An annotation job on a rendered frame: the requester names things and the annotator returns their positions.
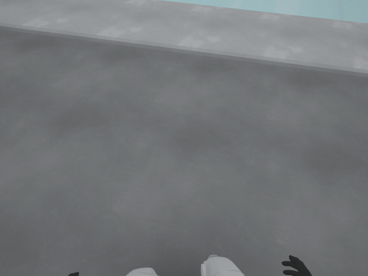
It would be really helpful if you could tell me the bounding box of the robot right thigh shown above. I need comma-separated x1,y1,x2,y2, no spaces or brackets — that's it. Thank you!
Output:
201,256,245,276

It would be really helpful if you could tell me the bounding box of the right robot hand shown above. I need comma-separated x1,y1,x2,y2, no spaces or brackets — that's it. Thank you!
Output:
282,255,312,276

